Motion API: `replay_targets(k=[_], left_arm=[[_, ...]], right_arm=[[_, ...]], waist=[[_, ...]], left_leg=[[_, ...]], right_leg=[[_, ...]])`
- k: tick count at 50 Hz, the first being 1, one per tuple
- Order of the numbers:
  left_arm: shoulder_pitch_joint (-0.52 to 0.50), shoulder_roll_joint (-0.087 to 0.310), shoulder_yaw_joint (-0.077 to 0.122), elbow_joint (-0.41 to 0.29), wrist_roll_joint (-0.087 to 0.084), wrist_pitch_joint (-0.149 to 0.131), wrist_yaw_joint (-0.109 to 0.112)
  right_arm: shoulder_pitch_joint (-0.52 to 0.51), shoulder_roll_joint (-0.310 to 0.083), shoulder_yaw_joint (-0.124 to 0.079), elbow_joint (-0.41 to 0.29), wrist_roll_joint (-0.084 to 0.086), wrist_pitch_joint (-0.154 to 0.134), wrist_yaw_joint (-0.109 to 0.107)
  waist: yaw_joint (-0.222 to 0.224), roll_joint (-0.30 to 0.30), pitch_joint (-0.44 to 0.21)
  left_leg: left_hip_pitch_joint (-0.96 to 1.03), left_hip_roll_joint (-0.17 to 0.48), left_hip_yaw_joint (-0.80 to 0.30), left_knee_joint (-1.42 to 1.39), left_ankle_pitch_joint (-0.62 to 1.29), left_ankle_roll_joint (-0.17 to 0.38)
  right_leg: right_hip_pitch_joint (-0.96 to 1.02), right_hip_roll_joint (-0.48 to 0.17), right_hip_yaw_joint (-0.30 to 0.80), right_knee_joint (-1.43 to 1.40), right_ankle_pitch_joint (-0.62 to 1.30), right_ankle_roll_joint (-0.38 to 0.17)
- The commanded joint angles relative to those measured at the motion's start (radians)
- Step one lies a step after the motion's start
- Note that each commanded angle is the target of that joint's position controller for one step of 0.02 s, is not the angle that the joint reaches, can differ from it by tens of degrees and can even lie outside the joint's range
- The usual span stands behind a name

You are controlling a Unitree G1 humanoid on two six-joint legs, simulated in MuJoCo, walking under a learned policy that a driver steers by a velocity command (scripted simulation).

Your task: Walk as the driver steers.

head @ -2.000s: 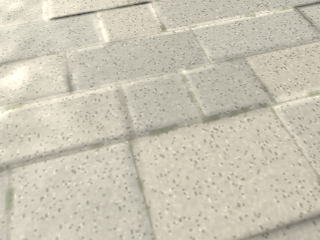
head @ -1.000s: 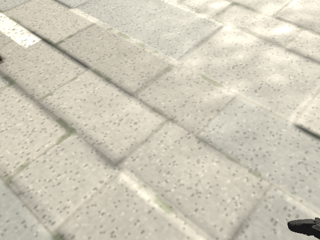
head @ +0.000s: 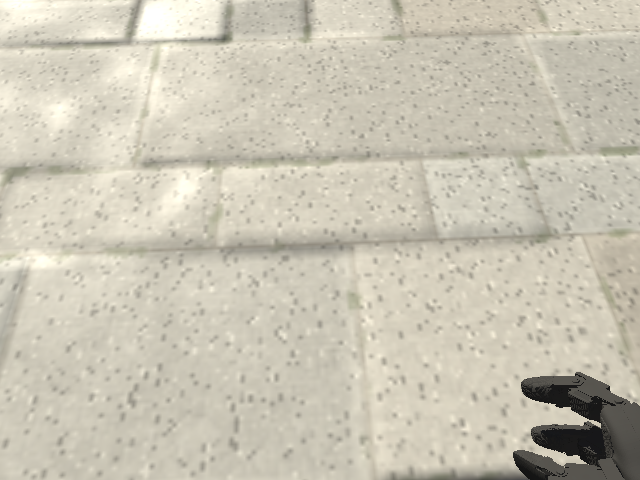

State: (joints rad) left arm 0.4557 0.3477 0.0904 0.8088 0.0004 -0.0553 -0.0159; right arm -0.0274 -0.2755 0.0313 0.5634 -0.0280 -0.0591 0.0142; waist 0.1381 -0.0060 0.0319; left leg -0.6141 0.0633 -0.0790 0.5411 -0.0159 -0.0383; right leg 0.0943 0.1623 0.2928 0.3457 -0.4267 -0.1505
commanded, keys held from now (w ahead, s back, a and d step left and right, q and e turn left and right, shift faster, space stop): w+e+shift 0.32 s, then w+shift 0.18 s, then q+shift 0.50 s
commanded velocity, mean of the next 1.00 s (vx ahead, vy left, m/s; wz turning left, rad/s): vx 0.71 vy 0.00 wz -0.25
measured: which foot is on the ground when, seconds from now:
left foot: up 0.00-0.02, down 0.04-0.50, up 0.52-0.86, down 0.88-1.00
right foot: down 0.00-0.02, up 0.04-0.48, down 0.50-0.90, up 0.92-1.00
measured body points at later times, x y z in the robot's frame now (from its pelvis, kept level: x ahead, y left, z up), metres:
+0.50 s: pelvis +0.44 -0.03 -0.02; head +0.47 -0.04 +0.43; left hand +0.77 +0.05 -0.08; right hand +0.24 -0.23 -0.15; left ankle +0.21 +0.18 -0.68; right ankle +0.54 -0.11 -0.73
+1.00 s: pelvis +0.77 -0.14 -0.01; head +0.81 -0.16 +0.43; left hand +1.01 +0.06 -0.10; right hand +0.82 -0.45 -0.12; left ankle +0.90 -0.13 -0.72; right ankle +0.62 -0.24 -0.60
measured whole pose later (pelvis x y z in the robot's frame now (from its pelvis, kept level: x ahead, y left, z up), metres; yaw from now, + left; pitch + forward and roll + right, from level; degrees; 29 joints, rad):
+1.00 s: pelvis +0.77 -0.14 -0.01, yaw -12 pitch +0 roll +0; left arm 0.07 0.26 0.02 0.69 0.00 -0.04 0.01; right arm 0.23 -0.31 -0.07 0.66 -0.01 -0.04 0.03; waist -0.05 0.02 0.10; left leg -0.50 -0.15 0.01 0.58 -0.08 0.14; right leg -0.42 0.10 0.08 1.43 -0.49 0.03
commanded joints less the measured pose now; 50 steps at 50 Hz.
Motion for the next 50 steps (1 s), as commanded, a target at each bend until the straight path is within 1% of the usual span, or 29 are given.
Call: replay_targets(k=[1,2,3,4,6,11,17,19,21,24,25,26,27,28,29,31,32,33,36,39,41,43,44,45,46,47,48,49,50], left_arm=[[-0.151,0.222,0.05,-0.084,0.011,-0.019,0.001],[-0.173,0.104,0.016,-0.111,0.014,-0.033,0.002],[-0.055,-0.039,-0.025,-0.167,-0.031,-0.03,0.001],[-0.082,0.037,-0.032,-0.152,-0.005,-0.013,0.011],[-0.206,0.095,-0.018,-0.143,0.03,0.01,-0.01],[-0.33,0.004,-0.049,-0.224,0.038,0.062,-0.061],[-0.535,0.006,-0.071,-0.301,0.033,0.061,-0.088],[-0.57,-0.019,-0.084,-0.3,0.034,0.05,-0.094],[-0.517,0.003,-0.078,-0.263,0.039,0.043,-0.078],[-0.052,0.102,-0.025,-0.107,0.045,0.028,-0.036],[-0.001,0.169,0.006,-0.071,0.048,0.035,-0.012],[-0.094,0.258,0.021,-0.121,0.061,0.038,0.0],[-0.047,0.202,0.02,-0.133,0.038,0.039,0.011],[-0.096,0.174,0.012,-0.097,0.033,0.022,0.024],[-0.135,0.105,-0.006,-0.078,0.036,0.005,0.024],[-0.191,0.032,-0.032,-0.066,0.024,-0.023,0.022],[-0.282,-0.025,-0.036,-0.097,-0.003,-0.051,-0.001],[-0.315,-0.017,-0.035,-0.088,-0.009,-0.063,-0.005],[-0.387,-0.001,-0.032,-0.084,0.007,-0.062,0.031],[-0.262,0.04,-0.025,-0.063,-0.001,-0.041,0.078],[-0.263,0.071,-0.017,-0.071,-0.005,-0.018,0.096],[-0.339,0.09,-0.006,-0.112,-0.01,0.005,0.104],[-0.411,0.081,-0.009,-0.135,-0.017,0.009,0.095],[-0.404,-0.021,-0.034,-0.141,0.008,0.006,0.06],[-0.187,-0.104,-0.053,-0.157,0.021,0.002,0.033],[-0.121,0.017,-0.047,-0.165,0.001,-0.009,0.013],[-0.239,0.096,-0.028,-0.185,-0.015,-0.006,0.012],[-0.315,0.086,-0.023,-0.201,0.0,0.006,0.022],[-0.334,0.069,-0.026,-0.209,0.01,0.021,0.031]], right_arm=[[0.376,-0.219,-0.095,0.04,0.007,-0.017,-0.037],[0.6,-0.287,-0.121,0.074,-0.019,-0.021,-0.061],[0.525,-0.361,-0.132,0.063,-0.058,-0.019,-0.056],[0.387,-0.285,-0.134,0.043,-0.039,-0.012,-0.047],[0.306,-0.142,-0.102,0.054,-0.025,-0.005,-0.037],[0.398,-0.09,-0.086,0.177,0.008,-0.046,-0.014],[0.436,-0.123,-0.09,0.233,-0.002,-0.068,-0.013],[0.487,-0.148,-0.091,0.258,-0.007,-0.064,-0.02],[0.524,-0.203,-0.098,0.271,-0.003,-0.05,-0.032],[0.434,-0.267,-0.107,0.248,-0.003,-0.009,-0.045],[0.447,-0.204,-0.099,0.236,-0.013,-0.007,-0.033],[0.576,-0.079,-0.068,0.161,0.031,-0.014,-0.018],[0.402,-0.165,-0.08,0.134,0.035,-0.027,-0.029],[0.374,-0.134,-0.072,0.134,0.055,-0.031,-0.031],[0.401,-0.113,-0.066,0.166,0.047,-0.027,-0.03],[0.485,-0.078,-0.066,0.224,0.02,0.018,-0.02],[0.468,-0.115,-0.101,0.23,0.1,0.005,-0.034],[0.453,-0.104,-0.099,0.227,0.102,0.004,-0.036],[0.312,-0.041,-0.085,0.166,0.065,-0.02,-0.022],[0.233,-0.012,-0.079,0.14,0.045,-0.035,0.021],[0.289,-0.054,-0.098,0.128,0.046,-0.025,0.049],[0.455,-0.145,-0.14,0.143,0.041,-0.004,0.055],[0.614,-0.198,-0.164,0.176,0.038,0.007,0.044],[0.615,-0.22,-0.164,0.192,0.044,0.012,0.02],[0.473,-0.263,-0.149,0.108,-0.019,-0.008,0.011],[0.369,-0.284,-0.162,0.024,-0.032,-0.009,0.013],[0.275,-0.235,-0.156,-0.026,-0.004,0.002,0.012],[0.231,-0.189,-0.144,-0.032,0.033,0.014,0.004],[0.221,-0.172,-0.136,-0.038,0.046,0.019,-0.004]], waist=[[-0.302,-0.013,-0.221],[-0.377,0.1,-0.351],[-0.231,0.411,-0.418],[-0.203,0.33,-0.322],[-0.2,0.072,-0.121],[-0.153,0.091,0.009],[-0.149,0.032,0.122],[-0.154,0.036,0.133],[-0.116,0.09,0.066],[0.126,0.14,-0.152],[0.088,0.029,-0.201],[-0.075,-0.228,-0.36],[0.023,0.002,-0.39],[-0.035,0.021,-0.208],[-0.096,0.099,-0.075],[-0.182,0.092,0.0],[-0.186,0.041,-0.043],[-0.202,0.009,-0.044],[-0.199,-0.042,0.038],[-0.116,-0.031,-0.034],[-0.146,-0.089,-0.094],[-0.251,-0.132,-0.167],[-0.359,-0.07,-0.2],[-0.325,0.191,-0.137],[-0.137,0.36,-0.235],[-0.161,0.236,-0.464],[-0.166,0.071,-0.34],[-0.136,-0.074,-0.204],[-0.119,-0.09,-0.161]], left_leg=[[0.69,-0.058,0.055,0.001,-0.161,0.031],[0.933,0.144,-0.146,-0.009,-0.508,0.057],[1.064,0.411,-0.725,-0.256,-0.804,0.123],[0.94,0.395,-0.843,-0.319,-0.951,0.165],[0.7,0.294,-0.454,-0.288,-0.652,0.149],[0.546,0.22,-0.038,-0.36,-0.174,0.1],[0.512,0.141,0.284,-0.453,0.187,0.058],[0.544,0.142,0.335,-0.444,0.508,0.048],[0.646,0.171,0.339,-0.333,0.973,0.054],[0.552,0.204,0.326,0.291,1.059,0.104],[0.311,0.102,0.309,0.67,0.257,0.1],[-0.08,-0.037,0.204,1.079,-0.528,0.055],[-0.15,-0.035,0.049,1.108,-0.404,0.066],[-0.158,-0.004,0.036,1.036,-0.345,0.066],[-0.087,0.017,0.024,0.923,-0.344,0.064],[0.102,0.04,0.012,0.753,-0.345,0.053],[0.084,0.071,-0.043,0.744,-0.335,0.043],[0.086,0.077,-0.035,0.681,-0.304,0.038],[0.112,0.024,0.09,0.388,-0.069,0.014],[0.181,-0.074,0.207,0.103,0.261,0.004],[0.248,-0.122,0.232,0.07,0.225,0.027],[0.416,-0.156,0.214,0.088,0.099,0.091],[0.578,-0.13,0.148,0.015,0.153,0.14],[0.659,-0.039,0.019,-0.044,0.519,0.179],[0.833,0.17,-0.463,0.033,0.868,0.403],[0.888,0.28,-0.718,-0.148,0.469,0.504],[0.744,0.234,-0.667,-0.21,0.102,0.463],[0.581,0.172,-0.598,-0.251,-0.099,0.401],[0.469,0.14,-0.559,-0.266,-0.135,0.375]], right_leg=[[-0.294,-0.133,0.082,0.418,0.872,0.001],[-0.459,-0.076,0.008,0.765,0.542,0.009],[-0.76,0.019,-0.1,1.014,-0.124,0.037],[-0.874,-0.076,-0.144,1.085,0.004,0.021],[-0.853,-0.172,-0.194,1.007,0.14,0.036],[-0.894,-0.257,-0.223,0.951,0.217,0.06],[-0.828,-0.222,-0.368,0.592,0.439,0.034],[-0.709,-0.163,-0.437,0.448,0.43,-0.008],[-0.581,-0.077,-0.479,0.403,0.363,-0.039],[-0.066,-0.037,-0.377,0.249,0.245,-0.111],[0.163,-0.166,-0.2,0.256,0.121,-0.124],[0.447,-0.522,0.376,0.18,0.297,-0.27],[0.383,-0.514,0.401,0.053,0.465,-0.253],[0.206,-0.509,0.222,0.034,0.691,-0.231],[-0.002,-0.478,0.092,0.015,0.851,-0.19],[-0.253,-0.423,-0.114,-0.051,0.956,-0.106],[-0.231,-0.398,-0.135,-0.066,0.879,-0.093],[-0.255,-0.381,-0.182,-0.09,0.899,-0.073],[-0.403,-0.254,-0.409,-0.13,0.939,0.007],[-0.295,-0.222,-0.479,-0.016,0.955,0.068],[-0.218,-0.259,-0.479,0.105,1.082,0.103],[-0.232,-0.295,-0.461,0.324,1.196,0.131],[-0.315,-0.273,-0.451,0.58,1.04,0.15],[-0.474,-0.111,-0.456,0.92,0.076,0.179],[-0.765,0.018,-0.268,1.282,-0.299,0.241],[-0.789,-0.012,-0.092,1.347,-0.19,0.222],[-0.808,-0.056,-0.095,1.253,-0.101,0.187],[-0.817,-0.09,-0.116,1.16,-0.041,0.181],[-0.781,-0.108,-0.118,1.08,-0.016,0.182]])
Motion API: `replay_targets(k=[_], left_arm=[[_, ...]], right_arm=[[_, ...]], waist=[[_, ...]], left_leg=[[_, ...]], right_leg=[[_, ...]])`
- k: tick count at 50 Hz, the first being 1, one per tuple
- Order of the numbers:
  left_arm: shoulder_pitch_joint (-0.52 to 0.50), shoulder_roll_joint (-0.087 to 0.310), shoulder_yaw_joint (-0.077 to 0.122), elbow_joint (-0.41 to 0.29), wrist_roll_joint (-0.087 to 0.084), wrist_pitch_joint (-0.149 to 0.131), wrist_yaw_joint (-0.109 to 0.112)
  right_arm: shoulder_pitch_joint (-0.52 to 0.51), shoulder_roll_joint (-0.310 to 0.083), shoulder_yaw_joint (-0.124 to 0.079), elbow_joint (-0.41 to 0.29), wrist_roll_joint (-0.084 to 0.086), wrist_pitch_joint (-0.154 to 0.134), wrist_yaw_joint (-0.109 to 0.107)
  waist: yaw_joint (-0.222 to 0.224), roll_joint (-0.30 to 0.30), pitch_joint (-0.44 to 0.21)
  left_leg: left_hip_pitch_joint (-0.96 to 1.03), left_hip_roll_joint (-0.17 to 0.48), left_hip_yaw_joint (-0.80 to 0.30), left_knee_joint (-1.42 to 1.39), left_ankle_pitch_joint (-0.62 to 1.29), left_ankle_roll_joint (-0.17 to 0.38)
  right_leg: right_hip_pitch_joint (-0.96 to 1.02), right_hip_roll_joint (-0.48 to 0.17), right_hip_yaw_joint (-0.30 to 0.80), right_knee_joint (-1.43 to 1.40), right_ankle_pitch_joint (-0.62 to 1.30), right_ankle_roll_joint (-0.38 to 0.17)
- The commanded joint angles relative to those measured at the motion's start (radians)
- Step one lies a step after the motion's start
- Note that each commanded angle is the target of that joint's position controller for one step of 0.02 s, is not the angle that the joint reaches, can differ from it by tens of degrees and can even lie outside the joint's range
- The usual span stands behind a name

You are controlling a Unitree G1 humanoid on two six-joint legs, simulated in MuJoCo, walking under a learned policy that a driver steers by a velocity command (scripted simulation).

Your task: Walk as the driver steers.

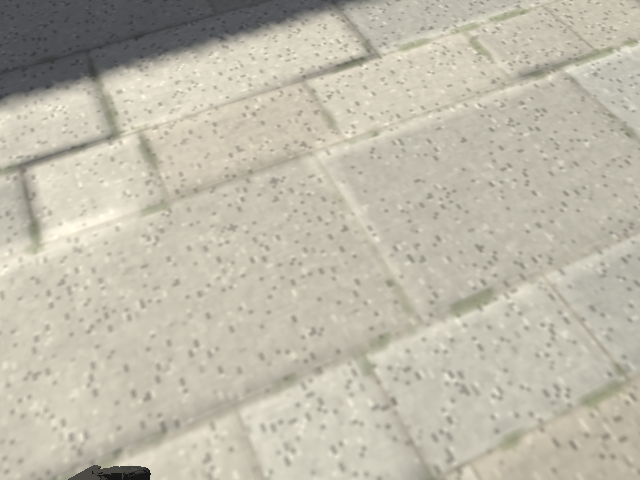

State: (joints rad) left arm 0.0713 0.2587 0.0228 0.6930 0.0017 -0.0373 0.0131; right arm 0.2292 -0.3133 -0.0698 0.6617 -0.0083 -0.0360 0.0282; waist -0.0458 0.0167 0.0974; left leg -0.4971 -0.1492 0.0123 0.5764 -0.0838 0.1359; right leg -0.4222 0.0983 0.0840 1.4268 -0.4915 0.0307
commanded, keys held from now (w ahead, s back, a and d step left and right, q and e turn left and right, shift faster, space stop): q+shift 1.00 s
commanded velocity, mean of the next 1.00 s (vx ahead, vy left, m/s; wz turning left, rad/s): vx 0.03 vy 0.00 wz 0.95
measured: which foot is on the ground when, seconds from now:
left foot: down 0.00-0.34, up 0.36-0.78, down 0.80-1.00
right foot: up 0.00-0.32, down 0.34-0.80, up 0.82-1.00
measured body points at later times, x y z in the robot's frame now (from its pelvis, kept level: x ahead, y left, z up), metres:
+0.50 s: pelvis +0.12 -0.09 +0.03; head +0.16 -0.08 +0.47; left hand +0.15 +0.24 -0.05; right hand +0.42 -0.27 -0.06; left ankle +0.06 +0.03 -0.62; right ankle +0.22 -0.17 -0.71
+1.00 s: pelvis +0.11 -0.05 +0.03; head +0.12 +0.02 +0.47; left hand -0.03 +0.27 -0.07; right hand +0.45 -0.08 -0.04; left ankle +0.04 +0.02 -0.71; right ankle +0.25 -0.13 -0.63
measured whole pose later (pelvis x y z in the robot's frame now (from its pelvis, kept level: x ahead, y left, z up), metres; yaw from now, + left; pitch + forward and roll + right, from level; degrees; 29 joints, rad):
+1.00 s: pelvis +0.11 -0.05 +0.03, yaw +58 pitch +4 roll -3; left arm 0.06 0.32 0.11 0.68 0.01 -0.01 0.03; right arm 0.21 -0.33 -0.09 0.58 0.01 0.04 -0.02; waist 0.00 -0.02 0.06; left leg -0.34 -0.03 -0.11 0.50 -0.23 0.04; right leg -0.59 0.00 0.05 1.07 -0.36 0.06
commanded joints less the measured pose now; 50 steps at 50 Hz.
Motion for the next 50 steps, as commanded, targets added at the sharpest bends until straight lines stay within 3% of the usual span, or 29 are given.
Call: replay_targets(k=[1,3,5,7,11,15,16,17,18,19,20,21,22,23,25,28,32,35,37,39,40,41,42,43,44,45,46,48,50], left_arm=[[0.043,0.149,0.043,-0.097,0.012,0.014,0.004],[0.04,0.104,0.038,-0.085,0.011,0.018,0.007],[0.012,0.071,0.031,-0.081,0.008,0.013,0.015],[0.001,0.076,0.034,-0.073,-0.004,0.017,0.02],[-0.061,0.09,0.046,-0.073,-0.009,0.013,0.019],[-0.033,0.125,0.069,-0.054,-0.012,-0.017,0.003],[0.01,0.135,0.078,-0.036,-0.012,-0.022,0.0],[0.02,0.171,0.089,-0.035,-0.003,-0.019,0.002],[-0.003,0.235,0.098,-0.058,0.021,0.0,0.011],[0.009,0.209,0.099,-0.058,0.05,0.0,0.011],[-0.039,0.153,0.086,-0.085,0.038,0.003,0.018],[-0.068,0.115,0.077,-0.096,0.024,0.012,0.028],[-0.074,0.118,0.074,-0.102,0.011,0.022,0.038],[-0.069,0.122,0.07,-0.101,0.008,0.028,0.046],[-0.023,0.135,0.071,-0.088,0.02,0.037,0.054],[0.042,0.16,0.081,-0.072,0.026,0.044,0.054],[0.03,0.197,0.1,-0.064,0.02,0.045,0.039],[0.008,0.212,0.111,-0.059,0.008,0.041,0.022],[0.015,0.216,0.118,-0.05,-0.01,0.033,0.008],[0.012,0.203,0.12,-0.039,-0.029,0.03,0.001],[0.059,0.165,0.114,-0.016,-0.03,0.03,-0.005],[0.069,0.12,0.103,-0.029,-0.003,0.033,-0.01],[-0.01,0.09,0.087,-0.121,0.03,0.026,-0.001],[-0.099,0.144,0.099,-0.127,0.025,0.021,0.009],[-0.115,0.144,0.1,-0.131,0.006,0.017,0.014],[-0.081,0.148,0.104,-0.108,0.009,0.016,0.024],[-0.056,0.162,0.108,-0.1,0.017,0.017,0.03],[-0.025,0.147,0.105,-0.085,0.017,0.015,0.022],[-0.025,0.119,0.093,-0.077,0.008,0.014,0.016]], right_arm=[[-0.045,-0.136,-0.039,-0.141,0.024,0.003,-0.025],[-0.052,-0.132,-0.045,-0.147,0.02,0.02,-0.038],[-0.017,-0.154,-0.057,-0.141,0.021,0.039,-0.058],[-0.027,-0.168,-0.066,-0.151,0.029,0.063,-0.074],[-0.051,-0.154,-0.07,-0.172,0.03,0.091,-0.079],[-0.08,-0.142,-0.071,-0.191,0.031,0.095,-0.07],[-0.101,-0.132,-0.067,-0.199,0.037,0.095,-0.067],[-0.049,-0.084,-0.052,-0.194,0.035,0.097,-0.062],[-0.029,-0.054,-0.04,-0.206,0.032,0.094,-0.06],[-0.011,-0.145,-0.063,-0.224,0.023,0.078,-0.044],[0.003,-0.205,-0.078,-0.191,0.029,0.076,-0.037],[0.009,-0.209,-0.083,-0.161,0.034,0.083,-0.039],[0.022,-0.182,-0.077,-0.144,0.029,0.093,-0.044],[0.026,-0.157,-0.066,-0.147,0.03,0.098,-0.041],[-0.025,-0.12,-0.048,-0.172,0.04,0.096,-0.039],[-0.088,-0.102,-0.038,-0.199,0.041,0.092,-0.041],[-0.097,-0.078,-0.029,-0.2,0.032,0.091,-0.031],[-0.083,-0.083,-0.035,-0.186,0.033,0.102,-0.022],[-0.078,-0.089,-0.044,-0.183,0.034,0.115,-0.014],[-0.027,-0.088,-0.057,-0.161,0.037,0.124,-0.009],[0.041,-0.118,-0.075,-0.133,0.034,0.123,-0.019],[0.114,-0.24,-0.113,-0.127,0.036,0.114,-0.036],[0.058,-0.338,-0.119,-0.165,-0.002,0.086,-0.036],[0.057,-0.265,-0.108,-0.171,-0.016,0.057,-0.023],[0.038,-0.239,-0.094,-0.152,-0.009,0.04,-0.027],[-0.016,-0.208,-0.087,-0.152,0.015,0.039,-0.038],[-0.065,-0.18,-0.075,-0.16,0.033,0.048,-0.047],[-0.095,-0.169,-0.067,-0.173,0.025,0.059,-0.062],[-0.082,-0.177,-0.07,-0.168,0.024,0.063,-0.07]], waist=[[0.078,-0.085,-0.19],[0.082,-0.042,-0.166],[0.061,-0.01,-0.229],[0.053,0.035,-0.282],[0.019,0.126,-0.244],[0.027,0.182,-0.225],[0.052,0.169,-0.225],[0.026,0.053,-0.266],[-0.005,-0.186,-0.244],[-0.02,-0.298,-0.245],[-0.015,-0.23,-0.211],[-0.007,-0.16,-0.175],[-0.005,-0.118,-0.162],[0.006,-0.106,-0.139],[0.037,-0.121,-0.128],[0.086,-0.156,-0.16],[0.085,-0.172,-0.188],[0.069,-0.185,-0.189],[0.06,-0.188,-0.19],[0.019,-0.164,-0.202],[0.0,-0.091,-0.206],[-0.009,0.176,-0.179],[0.025,0.367,-0.224],[-0.048,0.215,-0.269],[-0.018,0.185,-0.231],[0.021,0.115,-0.209],[0.046,0.114,-0.203],[0.069,0.118,-0.229],[0.062,0.103,-0.239]], left_leg=[[0.268,0.298,-0.583,-0.308,-0.042,0.172],[0.194,0.215,-0.461,-0.276,0.119,0.123],[0.23,0.204,-0.445,-0.229,0.299,0.111],[0.261,0.197,-0.456,-0.208,0.228,0.08],[0.243,0.167,-0.514,-0.21,-0.031,0.029],[0.259,0.153,-0.599,-0.144,-0.039,0.003],[0.226,0.122,-0.587,-0.097,-0.087,-0.02],[0.136,0.057,-0.512,0.046,-0.385,-0.059],[-0.049,-0.07,-0.291,0.264,-0.562,-0.108],[-0.133,-0.002,-0.244,0.49,-0.544,-0.155],[-0.151,0.06,-0.211,0.586,-0.463,-0.184],[-0.155,0.083,-0.191,0.631,-0.385,-0.198],[-0.17,0.094,-0.163,0.699,-0.331,-0.207],[-0.188,0.108,-0.131,0.74,-0.306,-0.217],[-0.212,0.15,-0.063,0.697,-0.264,-0.229],[-0.238,0.21,-0.042,0.589,-0.259,-0.252],[-0.123,0.247,-0.01,0.423,-0.259,-0.239],[0.004,0.237,0.038,0.283,-0.259,-0.205],[0.063,0.227,0.059,0.178,-0.263,-0.175],[0.191,0.192,0.086,-0.01,-0.176,-0.124],[0.328,0.167,0.049,-0.111,-0.083,-0.082],[0.516,0.347,-0.252,-0.198,0.29,0.011],[0.555,0.531,-0.61,-0.191,0.411,0.22],[0.545,0.51,-0.556,-0.221,0.347,0.232],[0.508,0.455,-0.483,-0.224,0.287,0.178],[0.479,0.402,-0.421,-0.209,0.243,0.121],[0.436,0.38,-0.387,-0.199,0.256,0.093],[0.371,0.334,-0.359,-0.185,0.309,0.081],[0.362,0.306,-0.37,-0.171,0.283,0.071]], right_leg=[[-0.212,-0.056,0.09,-0.103,0.06,0.004],[-0.144,-0.053,0.06,-0.323,0.074,0.025],[-0.119,-0.027,0.051,-0.454,0.113,0.056],[-0.099,-0.02,0.068,-0.539,0.195,0.069],[-0.06,-0.007,0.084,-0.689,0.259,0.059],[0.066,-0.016,0.096,-0.928,0.286,0.023],[0.158,-0.044,0.084,-1.053,0.385,0.006],[0.305,-0.196,0.184,-1.102,0.432,-0.057],[0.372,-0.39,0.399,-1.119,0.537,-0.182],[0.312,-0.5,0.542,-1.147,0.532,-0.286],[0.293,-0.461,0.439,-1.134,0.469,-0.282],[0.267,-0.374,0.306,-1.118,0.384,-0.23],[0.261,-0.329,0.237,-1.108,0.369,-0.201],[0.244,-0.32,0.184,-1.113,0.422,-0.206],[0.266,-0.304,0.097,-1.128,0.488,-0.22],[0.373,-0.349,0.054,-1.133,0.531,-0.255],[0.362,-0.391,-0.04,-1.133,0.545,-0.254],[0.317,-0.408,-0.116,-1.118,0.547,-0.229],[0.329,-0.433,-0.141,-1.081,0.554,-0.204],[0.304,-0.427,-0.197,-0.979,0.515,-0.14],[0.214,-0.379,-0.248,-0.854,0.434,-0.079],[-0.072,-0.266,-0.327,-0.549,0.078,0.015],[-0.364,-0.124,-0.184,-0.31,-0.186,0.07],[-0.382,-0.125,-0.046,-0.2,-0.15,0.052],[-0.384,-0.128,-0.013,-0.203,-0.057,0.022],[-0.376,-0.143,0.003,-0.239,0.03,0.014],[-0.345,-0.143,0.007,-0.281,0.083,0.016],[-0.251,-0.102,-0.003,-0.314,0.154,0.029],[-0.214,-0.066,-0.001,-0.433,0.187,0.041]])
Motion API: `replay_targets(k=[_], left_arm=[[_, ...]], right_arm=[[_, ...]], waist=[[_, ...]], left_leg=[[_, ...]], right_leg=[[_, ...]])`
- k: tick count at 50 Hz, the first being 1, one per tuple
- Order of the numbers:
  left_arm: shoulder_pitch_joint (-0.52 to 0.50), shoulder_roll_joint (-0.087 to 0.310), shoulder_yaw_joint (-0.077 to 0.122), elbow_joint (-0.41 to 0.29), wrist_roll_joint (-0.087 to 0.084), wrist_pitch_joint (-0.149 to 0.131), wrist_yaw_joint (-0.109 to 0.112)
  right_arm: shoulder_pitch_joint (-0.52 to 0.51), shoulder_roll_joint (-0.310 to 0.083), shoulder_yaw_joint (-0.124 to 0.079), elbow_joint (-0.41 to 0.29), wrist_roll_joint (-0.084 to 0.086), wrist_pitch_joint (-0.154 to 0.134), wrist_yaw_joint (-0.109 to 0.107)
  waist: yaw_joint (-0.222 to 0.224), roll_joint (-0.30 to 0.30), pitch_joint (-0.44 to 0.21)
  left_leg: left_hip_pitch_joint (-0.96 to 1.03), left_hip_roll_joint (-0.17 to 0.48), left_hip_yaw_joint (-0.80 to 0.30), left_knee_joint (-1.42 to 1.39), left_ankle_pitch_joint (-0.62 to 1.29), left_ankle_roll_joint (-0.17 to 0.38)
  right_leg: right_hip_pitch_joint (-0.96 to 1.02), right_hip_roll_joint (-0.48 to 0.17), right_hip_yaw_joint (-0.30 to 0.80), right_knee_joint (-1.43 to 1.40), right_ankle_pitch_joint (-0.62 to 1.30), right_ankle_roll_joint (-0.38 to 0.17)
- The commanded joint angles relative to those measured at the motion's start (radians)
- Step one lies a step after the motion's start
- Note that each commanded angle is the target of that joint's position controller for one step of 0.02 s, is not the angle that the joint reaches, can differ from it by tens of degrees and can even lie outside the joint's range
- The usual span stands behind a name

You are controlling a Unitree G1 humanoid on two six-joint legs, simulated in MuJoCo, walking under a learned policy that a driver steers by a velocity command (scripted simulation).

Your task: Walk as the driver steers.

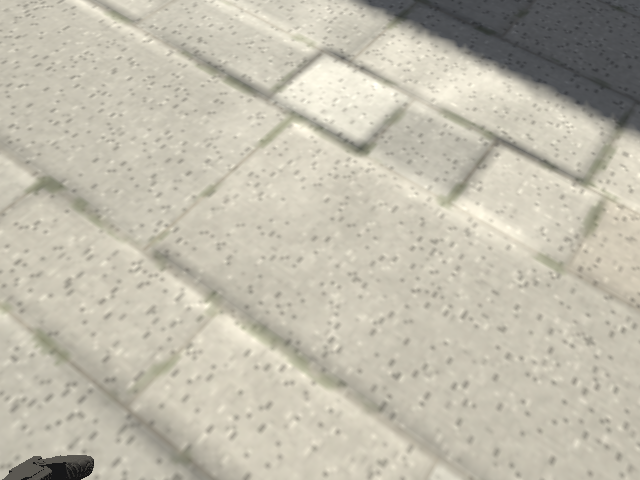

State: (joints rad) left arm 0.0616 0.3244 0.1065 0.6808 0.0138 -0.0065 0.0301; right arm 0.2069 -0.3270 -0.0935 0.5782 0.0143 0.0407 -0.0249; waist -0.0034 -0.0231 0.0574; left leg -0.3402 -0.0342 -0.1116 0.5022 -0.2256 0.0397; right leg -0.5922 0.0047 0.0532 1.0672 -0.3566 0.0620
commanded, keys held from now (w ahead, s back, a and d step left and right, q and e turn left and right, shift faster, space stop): q+shift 0.06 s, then w+q+shift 0.72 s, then w+shift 0.20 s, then w+e+shift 0.02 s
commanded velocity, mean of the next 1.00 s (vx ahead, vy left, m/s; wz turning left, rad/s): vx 0.71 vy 0.00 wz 0.92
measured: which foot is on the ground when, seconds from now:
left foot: down 0.00-0.22, up 0.24-0.68, down 0.70-1.00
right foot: up 0.00-0.20, down 0.22-0.72, up 0.74-1.00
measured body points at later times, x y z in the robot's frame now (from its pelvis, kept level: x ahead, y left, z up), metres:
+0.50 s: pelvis +0.14 +0.02 +0.00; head +0.16 +0.00 +0.45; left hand -0.01 +0.29 -0.10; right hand +0.44 -0.12 -0.09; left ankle +0.13 +0.18 -0.63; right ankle +0.08 -0.14 -0.74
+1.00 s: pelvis +0.43 +0.33 -0.01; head +0.46 +0.35 +0.44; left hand +0.36 +0.63 -0.09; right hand +0.66 +0.16 -0.14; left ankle +0.31 +0.25 -0.74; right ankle +0.68 +0.37 -0.68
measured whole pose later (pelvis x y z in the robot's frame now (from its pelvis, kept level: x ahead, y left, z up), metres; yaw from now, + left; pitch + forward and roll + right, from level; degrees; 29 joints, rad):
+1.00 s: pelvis +0.43 +0.33 -0.01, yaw +53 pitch +1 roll +2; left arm 0.12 0.27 -0.01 0.62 0.05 -0.05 -0.04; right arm 0.42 -0.31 -0.05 0.81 -0.01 -0.08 0.01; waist -0.03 -0.01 0.03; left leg 0.05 -0.19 -0.09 0.28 -0.34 0.15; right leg -0.76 -0.17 0.00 0.84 -0.08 0.01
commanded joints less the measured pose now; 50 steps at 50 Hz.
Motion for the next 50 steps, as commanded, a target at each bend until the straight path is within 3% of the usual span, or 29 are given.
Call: replay_targets(k=[1,3,5,7,10,11,12,13,14,15,18,20,25,29,30,32,33,34,35,36,37,38,39,40,41,43,45,47,50], left_arm=[[-0.027,0.042,0.003,-0.066,-0.007,-0.016,-0.004],[-0.041,0.034,-0.003,-0.068,-0.01,-0.016,-0.011],[-0.037,0.051,-0.002,-0.065,-0.025,-0.026,-0.029],[-0.04,0.073,0.008,-0.074,-0.044,-0.045,-0.042],[0.083,0.085,0.028,-0.04,-0.062,-0.08,-0.044],[0.197,0.113,0.044,-0.007,-0.059,-0.086,-0.038],[0.295,0.173,0.053,0.0,-0.029,-0.087,-0.031],[0.256,0.211,0.053,-0.011,0.014,-0.098,-0.043],[0.179,0.168,0.043,-0.037,0.001,-0.103,-0.039],[0.169,0.129,0.017,-0.029,0.049,-0.064,-0.037],[0.204,0.124,0.0,-0.011,0.019,-0.055,-0.022],[0.24,0.122,-0.003,0.006,0.017,-0.069,-0.03],[0.387,0.099,-0.013,0.067,0.025,-0.085,-0.032],[0.458,0.099,-0.021,0.117,0.032,-0.086,-0.018],[0.475,0.106,-0.023,0.133,0.033,-0.084,-0.014],[0.451,0.127,-0.028,0.145,0.03,-0.078,-0.007],[0.458,0.158,-0.025,0.151,0.028,-0.069,-0.002],[0.444,0.202,-0.015,0.147,0.026,-0.055,0.001],[0.409,0.221,-0.013,0.127,0.017,-0.052,-0.005],[0.405,0.169,-0.024,0.112,0.031,-0.058,-0.016],[0.356,0.068,-0.049,-0.014,0.017,-0.076,-0.043],[0.193,0.145,-0.039,-0.071,0.016,-0.099,-0.043],[0.137,0.124,-0.047,-0.094,0.006,-0.113,-0.042],[0.184,0.101,-0.06,-0.073,0.007,-0.117,-0.036],[0.205,0.089,-0.065,-0.06,0.024,-0.106,-0.035],[0.291,0.071,-0.072,-0.028,0.051,-0.063,-0.043],[0.203,0.048,-0.082,-0.061,0.058,-0.04,-0.053],[0.064,0.026,-0.097,-0.113,0.047,-0.046,-0.065],[-0.018,0.002,-0.109,-0.12,0.02,-0.06,-0.085]], right_arm=[[-0.055,-0.169,-0.049,-0.082,0.005,-0.012,-0.02],[-0.063,-0.181,-0.054,-0.085,0.008,-0.006,-0.023],[-0.041,-0.18,-0.051,-0.083,0.017,-0.008,-0.017],[-0.037,-0.187,-0.046,-0.078,0.018,-0.019,-0.003],[-0.097,-0.139,-0.022,-0.095,0.018,-0.03,0.003],[-0.113,-0.093,-0.006,-0.105,0.017,-0.034,0.002],[-0.066,0.002,0.021,-0.108,0.017,-0.037,0.004],[-0.096,-0.036,0.019,-0.173,0.033,-0.054,0.007],[-0.106,-0.101,0.007,-0.165,0.029,-0.059,0.009],[-0.223,-0.165,-0.015,-0.153,-0.099,-0.036,0.05],[-0.111,-0.1,-0.002,-0.109,-0.075,-0.015,0.117],[-0.093,-0.087,0.006,-0.092,-0.059,-0.01,0.123],[-0.234,-0.077,0.016,-0.094,-0.06,-0.005,0.131],[-0.377,-0.037,0.044,-0.121,-0.058,-0.019,0.154],[-0.399,-0.024,0.053,-0.128,-0.058,-0.022,0.153],[-0.343,-0.008,0.062,-0.109,-0.055,-0.024,0.136],[-0.261,-0.025,0.054,-0.084,-0.052,-0.026,0.123],[-0.099,-0.06,0.036,-0.044,-0.048,-0.032,0.112],[0.124,-0.115,0.006,0.024,-0.046,-0.043,0.096],[0.239,-0.188,-0.03,0.083,-0.047,-0.043,0.073],[0.163,-0.323,-0.063,0.061,-0.039,-0.022,0.062],[0.242,-0.313,-0.064,0.052,-0.041,-0.016,0.054],[0.241,-0.294,-0.06,0.092,-0.042,-0.023,0.042],[0.213,-0.239,-0.044,0.113,-0.044,-0.038,0.032],[0.159,-0.2,-0.029,0.111,-0.048,-0.056,0.022],[0.097,-0.125,0.007,0.107,-0.041,-0.084,0.018],[0.12,-0.102,0.019,0.136,-0.027,-0.113,0.027],[0.134,-0.102,0.021,0.157,-0.029,-0.133,0.033],[0.178,-0.123,0.017,0.19,-0.004,-0.158,0.041]], waist=[[0.014,0.144,-0.196],[0.008,0.165,-0.193],[-0.012,0.177,-0.205],[-0.012,0.235,-0.152],[0.072,0.224,-0.108],[0.123,0.16,-0.129],[0.12,-0.051,-0.203],[0.073,-0.191,-0.09],[0.054,-0.177,-0.01],[0.08,-0.036,0.049],[0.042,-0.094,0.016],[0.036,-0.102,-0.001],[0.1,-0.094,0.073],[0.134,-0.087,0.142],[0.134,-0.088,0.149],[0.067,-0.098,0.088],[0.011,-0.122,0.014],[-0.08,-0.147,-0.084],[-0.181,-0.142,-0.201],[-0.202,-0.046,-0.269],[-0.104,0.25,-0.326],[-0.176,0.059,-0.377],[-0.157,0.04,-0.256],[-0.086,-0.029,-0.134],[-0.034,-0.056,-0.083],[0.046,-0.014,-0.031],[0.047,0.015,0.043],[0.019,0.045,0.105],[-0.026,0.034,0.077]], left_leg=[[0.201,0.182,-0.264,-0.088,0.397,0.163],[0.176,0.169,-0.307,-0.075,0.33,0.155],[0.124,0.156,-0.38,-0.142,-0.143,0.163],[0.053,0.156,-0.464,-0.191,-0.388,0.175],[-0.134,0.109,-0.479,-0.12,-0.47,0.138],[-0.277,0.051,-0.397,0.026,-0.499,0.083],[-0.414,-0.073,-0.181,0.378,-0.456,0.019],[-0.625,-0.03,-0.14,0.541,-0.327,0.013],[-0.676,0.054,-0.095,0.636,-0.24,-0.003],[-0.667,0.028,-0.028,0.668,-0.143,-0.007],[-0.559,0.055,0.002,0.774,0.024,-0.039],[-0.553,0.062,0.017,0.814,0.078,-0.045],[-0.64,0.078,0.081,0.694,0.109,-0.026],[-0.6,0.098,0.213,0.463,0.057,0.03],[-0.576,0.089,0.248,0.411,0.017,0.055],[-0.352,0.002,0.341,0.297,-0.057,0.119],[-0.225,-0.058,0.369,0.294,-0.103,0.142],[-0.04,-0.103,0.357,0.284,-0.162,0.17],[0.271,-0.129,0.291,0.216,-0.137,0.208],[0.573,-0.035,0.085,0.136,-0.218,0.221],[0.821,0.255,-0.541,-0.068,-0.463,0.367],[0.827,0.271,-0.692,-0.173,-0.391,0.367],[0.729,0.269,-0.607,-0.202,-0.237,0.349],[0.544,0.248,-0.5,-0.216,-0.094,0.318],[0.4,0.204,-0.402,-0.211,-0.018,0.301],[0.203,0.15,-0.299,-0.244,0.069,0.302],[0.084,0.111,-0.225,-0.32,0.084,0.293],[0.028,0.057,-0.145,-0.378,0.205,0.262],[0.062,0.057,-0.075,-0.455,0.437,0.21]], right_leg=[[-0.029,0.043,0.037,-0.136,0.061,0.015],[0.018,0.065,0.051,-0.235,0.069,0.017],[0.088,0.07,0.057,-0.328,0.072,0.002],[0.155,0.074,0.058,-0.402,0.016,-0.016],[0.445,0.038,0.056,-0.594,0.078,-0.046],[0.64,-0.04,0.101,-0.662,0.067,-0.07],[0.8,-0.264,0.388,-0.746,-0.22,-0.142],[0.707,-0.4,0.721,-0.881,-0.513,-0.233],[0.641,-0.415,0.682,-0.893,-0.533,-0.248],[0.536,-0.396,0.56,-0.91,-0.513,-0.21],[0.465,-0.261,0.228,-0.925,-0.25,-0.141],[0.478,-0.251,0.126,-0.935,-0.182,-0.134],[0.611,-0.259,-0.073,-0.951,-0.033,-0.127],[0.7,-0.271,-0.209,-0.983,0.164,-0.124],[0.732,-0.276,-0.246,-0.963,0.315,-0.121],[0.726,-0.265,-0.342,-0.822,0.99,-0.103],[0.741,-0.284,-0.348,-0.683,1.336,-0.105],[0.713,-0.314,-0.339,-0.47,1.5,-0.115],[0.562,-0.326,-0.321,-0.198,1.427,-0.117],[0.284,-0.264,-0.299,0.107,0.813,-0.095],[-0.174,-0.026,-0.232,0.497,-0.086,-0.017],[-0.275,-0.033,-0.017,0.546,0.011,-0.034],[-0.305,-0.079,0.008,0.504,0.049,-0.047],[-0.248,-0.125,-0.002,0.394,0.062,-0.055],[-0.174,-0.154,0.004,0.323,0.033,-0.051],[-0.075,-0.179,0.0,0.239,-0.019,-0.036],[-0.083,-0.193,-0.039,0.092,-0.01,-0.021],[-0.072,-0.178,-0.086,-0.104,0.173,-0.024],[0.111,-0.117,-0.144,-0.383,0.511,-0.081]])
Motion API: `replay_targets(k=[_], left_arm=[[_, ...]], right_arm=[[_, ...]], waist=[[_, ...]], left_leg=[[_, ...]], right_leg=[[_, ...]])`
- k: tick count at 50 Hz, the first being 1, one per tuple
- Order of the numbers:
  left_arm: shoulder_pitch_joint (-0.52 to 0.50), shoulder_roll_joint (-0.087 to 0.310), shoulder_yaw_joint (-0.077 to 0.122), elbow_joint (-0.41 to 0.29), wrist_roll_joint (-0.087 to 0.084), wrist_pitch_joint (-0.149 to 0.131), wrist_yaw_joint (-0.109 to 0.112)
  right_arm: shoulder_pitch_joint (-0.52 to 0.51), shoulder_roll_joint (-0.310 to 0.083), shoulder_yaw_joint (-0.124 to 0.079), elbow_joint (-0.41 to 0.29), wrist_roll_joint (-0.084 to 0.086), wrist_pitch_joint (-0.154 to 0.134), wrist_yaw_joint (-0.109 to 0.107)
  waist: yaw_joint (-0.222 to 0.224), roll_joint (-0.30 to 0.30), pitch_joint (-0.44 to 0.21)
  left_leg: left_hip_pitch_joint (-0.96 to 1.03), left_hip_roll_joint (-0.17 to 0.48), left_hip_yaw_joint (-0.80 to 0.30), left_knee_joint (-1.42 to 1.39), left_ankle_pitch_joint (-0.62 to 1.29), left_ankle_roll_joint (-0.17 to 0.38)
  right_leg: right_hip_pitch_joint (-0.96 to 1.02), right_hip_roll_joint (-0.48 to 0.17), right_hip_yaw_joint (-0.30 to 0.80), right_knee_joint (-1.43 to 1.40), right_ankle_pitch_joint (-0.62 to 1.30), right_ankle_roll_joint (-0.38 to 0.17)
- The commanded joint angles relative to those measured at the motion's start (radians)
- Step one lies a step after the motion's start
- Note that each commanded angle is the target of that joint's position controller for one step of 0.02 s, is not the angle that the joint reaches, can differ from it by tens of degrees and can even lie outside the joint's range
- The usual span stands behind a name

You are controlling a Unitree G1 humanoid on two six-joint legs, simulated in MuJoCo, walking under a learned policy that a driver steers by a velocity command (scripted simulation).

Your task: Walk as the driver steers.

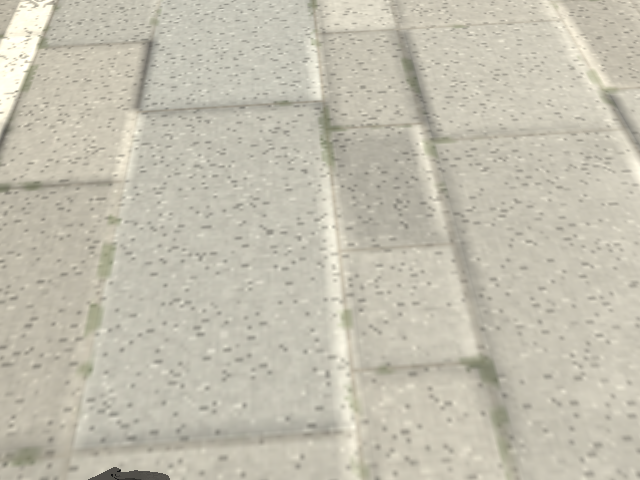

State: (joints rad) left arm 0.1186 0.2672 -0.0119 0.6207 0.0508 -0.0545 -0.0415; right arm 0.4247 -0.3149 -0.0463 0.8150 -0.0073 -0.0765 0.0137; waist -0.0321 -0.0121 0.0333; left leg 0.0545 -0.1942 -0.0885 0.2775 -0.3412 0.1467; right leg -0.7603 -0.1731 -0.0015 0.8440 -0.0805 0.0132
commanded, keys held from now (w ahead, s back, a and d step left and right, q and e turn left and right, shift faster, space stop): w+e+shift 1.00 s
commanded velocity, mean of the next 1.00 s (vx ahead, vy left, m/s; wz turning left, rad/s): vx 0.99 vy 0.00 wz -0.68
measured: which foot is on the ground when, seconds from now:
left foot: down 0.00-0.16, up 0.18-0.56, down 0.58-1.00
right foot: up 0.00-0.12, down 0.14-0.58, up 0.60-1.00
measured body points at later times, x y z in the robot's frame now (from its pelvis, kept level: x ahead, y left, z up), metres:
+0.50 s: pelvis +0.51 -0.06 +0.01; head +0.54 -0.07 +0.45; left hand +0.50 +0.23 -0.11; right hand +0.73 -0.31 -0.04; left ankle +0.76 +0.06 -0.68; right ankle +0.34 -0.11 -0.73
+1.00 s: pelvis +0.95 -0.22 -0.03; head +0.97 -0.24 +0.42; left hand +1.30 -0.24 -0.07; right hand +0.71 -0.37 -0.16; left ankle +0.81 +0.04 -0.70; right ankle +1.05 -0.34 -0.72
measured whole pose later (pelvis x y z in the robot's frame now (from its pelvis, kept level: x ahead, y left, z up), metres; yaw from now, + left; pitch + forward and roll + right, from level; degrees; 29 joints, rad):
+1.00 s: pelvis +0.95 -0.22 -0.03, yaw -44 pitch +1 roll +2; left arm -0.05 0.32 0.01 0.59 0.03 -0.02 -0.09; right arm 0.53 -0.28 -0.03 0.91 -0.04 -0.08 -0.02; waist -0.06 -0.04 0.04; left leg 0.23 0.04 0.30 0.50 -0.38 -0.06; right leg -0.62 0.04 -0.16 0.72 -0.11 -0.20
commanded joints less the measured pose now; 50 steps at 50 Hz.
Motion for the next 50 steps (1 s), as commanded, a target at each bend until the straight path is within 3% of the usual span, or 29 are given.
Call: replay_targets(k=[1,3,5,6,7,8,9,10,12,14,16,19,22,25,26,27,28,29,30,31,32,33,35,37,41,44,47,49,50], left_arm=[[-0.089,0.066,0.013,-0.055,-0.027,-0.013,-0.013],[-0.068,0.09,0.023,-0.036,-0.03,-0.016,-0.007],[0.046,0.152,0.05,0.006,-0.032,-0.014,0.005],[0.237,0.191,0.071,0.069,-0.04,-0.007,0.015],[0.465,0.223,0.093,0.138,-0.042,0.004,0.028],[0.609,0.295,0.117,0.172,-0.038,0.016,0.044],[0.482,0.346,0.126,0.171,-0.018,0.018,0.034],[0.34,0.246,0.122,0.124,-0.025,0.019,0.022],[0.306,0.167,0.104,0.149,-0.04,0.011,0.017],[0.301,0.148,0.089,0.182,-0.037,-0.002,0.027],[0.309,0.168,0.093,0.188,-0.043,-0.021,0.025],[0.29,0.189,0.108,0.169,-0.049,-0.031,0.026],[0.32,0.215,0.126,0.174,-0.069,-0.039,0.016],[0.352,0.231,0.137,0.182,-0.065,-0.031,0.027],[0.351,0.247,0.141,0.182,-0.06,-0.028,0.033],[0.342,0.276,0.146,0.181,-0.051,-0.025,0.033],[0.293,0.282,0.147,0.17,-0.047,-0.029,0.03],[0.274,0.177,0.118,0.142,-0.042,-0.041,0.031],[0.378,0.034,0.078,0.071,-0.094,-0.041,0.028],[0.327,0.109,0.074,0.092,-0.069,-0.019,0.038],[0.219,0.155,0.085,0.097,-0.047,-0.008,0.034],[0.164,0.152,0.087,0.09,-0.04,0.0,0.021],[0.105,0.112,0.08,0.059,-0.016,0.025,-0.008],[0.057,0.069,0.065,0.019,-0.018,0.05,-0.022],[-0.074,0.066,0.041,-0.073,-0.02,0.059,-0.045],[-0.176,0.072,0.027,-0.096,-0.022,0.057,-0.064],[-0.112,0.106,0.037,-0.061,-0.022,0.049,-0.057],[0.187,0.171,0.07,0.026,-0.022,0.042,-0.037],[0.393,0.218,0.102,0.101,-0.025,0.037,-0.014]], right_arm=[[-0.024,-0.15,-0.032,-0.032,0.021,-0.048,0.002],[-0.006,-0.186,-0.035,-0.011,0.011,-0.052,-0.001],[-0.008,-0.224,-0.047,0.006,-0.027,-0.036,-0.017],[-0.045,-0.23,-0.051,0.003,-0.054,-0.018,-0.028],[-0.109,-0.226,-0.05,-0.004,-0.064,-0.002,-0.036],[-0.153,-0.129,-0.024,-0.032,-0.07,-0.009,-0.035],[0.033,-0.01,0.008,-0.082,-0.014,-0.036,-0.002],[-0.066,-0.084,0.017,-0.082,-0.035,-0.047,-0.011],[-0.2,-0.108,0.025,-0.116,-0.049,-0.057,-0.004],[-0.23,-0.071,0.042,-0.153,-0.075,-0.026,0.002],[-0.258,-0.05,0.058,-0.182,-0.079,0.004,0.005],[-0.442,-0.039,0.08,-0.259,-0.048,-0.001,0.022],[-0.506,-0.023,0.084,-0.276,-0.024,-0.003,0.027],[-0.502,-0.063,0.066,-0.279,-0.026,-0.009,0.011],[-0.446,-0.09,0.052,-0.263,-0.027,-0.013,0.001],[-0.323,-0.128,0.031,-0.229,-0.023,-0.019,-0.011],[-0.139,-0.164,0.01,-0.187,-0.025,-0.025,-0.027],[0.09,-0.238,-0.022,-0.16,-0.05,-0.028,-0.051],[0.04,-0.313,-0.04,-0.165,-0.075,-0.021,-0.047],[-0.052,-0.25,-0.046,-0.172,-0.063,-0.008,-0.042],[-0.115,-0.145,-0.024,-0.181,-0.054,-0.008,-0.039],[-0.124,-0.095,-0.012,-0.157,-0.056,-0.008,-0.034],[-0.073,-0.062,-0.002,-0.094,-0.049,-0.021,-0.035],[-0.041,-0.026,0.005,-0.048,-0.023,-0.038,-0.022],[-0.1,-0.045,0.002,-0.029,-0.021,-0.061,-0.015],[-0.07,-0.085,-0.005,-0.003,-0.021,-0.064,-0.018],[-0.001,-0.172,-0.025,0.001,-0.021,-0.046,-0.035],[-0.057,-0.226,-0.041,-0.025,-0.029,-0.01,-0.049],[-0.091,-0.22,-0.041,-0.045,-0.034,0.003,-0.043]], waist=[[-0.007,0.028,0.092],[0.002,0.052,0.051],[0.075,0.1,-0.051],[0.17,0.117,-0.142],[0.303,0.081,-0.212],[0.339,-0.084,-0.259],[0.103,-0.452,-0.344],[0.136,-0.17,-0.263],[0.089,0.081,-0.096],[0.02,0.068,0.008],[-0.004,0.028,0.057],[0.031,0.005,0.115],[0.086,-0.016,0.065],[0.1,-0.037,0.013],[0.075,-0.039,-0.037],[0.014,-0.032,-0.128],[-0.095,-0.026,-0.217],[-0.174,0.074,-0.365],[-0.05,0.443,-0.512],[-0.046,0.303,-0.396],[-0.064,0.147,-0.242],[-0.055,0.056,-0.143],[-0.025,0.1,-0.057],[0.003,0.113,-0.027],[0.055,0.104,0.039],[0.044,0.039,0.106],[0.092,0.091,0.021],[0.254,0.126,-0.132],[0.328,0.079,-0.212]], left_leg=[[-0.258,0.242,-0.083,-0.25,0.626,0.088],[-0.078,0.279,-0.028,-0.172,0.957,0.05],[0.06,0.319,0.017,0.027,1.305,0.009],[0.056,0.33,0.039,0.238,1.401,-0.002],[-0.049,0.305,0.1,0.57,1.354,-0.024],[-0.295,0.184,0.128,1.084,0.706,-0.046],[-0.729,0.011,0.032,1.35,-0.126,-0.108],[-0.827,0.1,-0.036,1.334,-0.004,-0.078],[-0.759,0.208,-0.036,1.149,0.096,-0.076],[-0.699,0.248,-0.027,1.031,0.056,-0.114],[-0.699,0.278,0.004,0.895,0.018,-0.15],[-0.602,0.28,0.067,0.549,0.252,-0.196],[-0.437,0.235,0.1,0.347,0.499,-0.191],[-0.411,0.207,0.078,0.234,0.441,-0.174],[-0.342,0.181,0.078,0.218,0.358,-0.165],[-0.21,0.157,0.086,0.224,0.248,-0.153],[0.006,0.207,0.063,0.246,0.19,-0.14],[0.241,0.421,-0.149,0.251,-0.185,-0.112],[0.433,0.705,-0.751,0.022,-0.461,-0.004],[0.329,0.667,-0.787,-0.037,-0.589,0.018],[0.2,0.603,-0.571,-0.01,-0.439,-0.003],[0.075,0.559,-0.402,-0.008,-0.197,-0.02],[-0.043,0.498,-0.193,-0.026,0.057,-0.049],[-0.06,0.486,-0.07,-0.047,0.222,-0.07],[-0.159,0.434,0.18,-0.131,0.443,-0.096],[-0.178,0.383,0.329,-0.174,0.641,-0.123],[-0.046,0.406,0.366,0.036,1.307,-0.149],[-0.099,0.455,0.336,0.438,1.445,-0.137],[-0.27,0.433,0.322,0.77,1.201,-0.131]], right_leg=[[0.301,0.077,-0.097,-0.209,0.295,-0.059],[0.319,0.129,-0.12,-0.258,0.243,-0.1],[0.422,0.215,-0.137,-0.245,0.08,-0.133],[0.586,0.261,-0.144,-0.213,-0.007,-0.144],[0.797,0.252,-0.133,-0.246,-0.045,-0.169],[0.988,0.105,0.091,-0.198,-0.244,-0.223],[1.19,-0.127,0.819,-0.472,-0.411,-0.409],[1.11,-0.115,0.883,-0.587,-0.498,-0.405],[0.805,-0.063,0.664,-0.609,-0.415,-0.346],[0.575,0.02,0.52,-0.635,-0.319,-0.326],[0.459,0.067,0.442,-0.676,-0.279,-0.339],[0.316,0.135,0.351,-0.756,-0.162,-0.313],[0.361,0.142,0.333,-0.752,0.071,-0.247],[0.574,0.123,0.354,-0.624,0.28,-0.2],[0.629,0.124,0.353,-0.52,0.435,-0.18],[0.656,0.136,0.339,-0.345,0.553,-0.16],[0.561,0.172,0.322,-0.106,0.501,-0.141],[0.413,0.216,0.256,0.228,0.208,-0.145],[0.115,0.317,0.146,0.531,-0.411,-0.111],[-0.027,0.219,0.11,0.609,-0.322,-0.128],[-0.052,0.17,0.09,0.57,-0.238,-0.127],[-0.026,0.136,0.083,0.515,-0.2,-0.121],[-0.005,0.091,0.083,0.472,-0.198,-0.108],[-0.05,0.065,0.068,0.465,-0.192,-0.105],[-0.034,0.065,0.007,0.3,-0.006,-0.101],[0.102,0.117,-0.127,0.031,0.091,-0.139],[0.298,0.238,-0.219,-0.06,0.032,-0.191],[0.628,0.286,-0.169,-0.076,-0.054,-0.243],[0.911,0.289,-0.09,-0.153,-0.081,-0.279]])
Velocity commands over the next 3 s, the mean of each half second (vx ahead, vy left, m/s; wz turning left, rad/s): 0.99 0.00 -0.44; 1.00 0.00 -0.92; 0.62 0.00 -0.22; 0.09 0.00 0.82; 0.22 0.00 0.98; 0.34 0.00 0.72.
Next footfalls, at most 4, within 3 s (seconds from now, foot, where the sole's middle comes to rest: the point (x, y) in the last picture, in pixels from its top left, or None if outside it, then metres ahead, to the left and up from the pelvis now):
0.14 right None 0.38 -0.11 -0.77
0.58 left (321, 325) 0.82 0.02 -0.77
1.02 right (464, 236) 1.08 -0.36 -0.77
1.40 left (520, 141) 1.44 -0.60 -0.77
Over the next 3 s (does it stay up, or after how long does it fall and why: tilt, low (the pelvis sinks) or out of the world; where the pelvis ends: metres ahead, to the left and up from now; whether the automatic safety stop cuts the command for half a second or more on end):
stays up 1.64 -0.52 -0.01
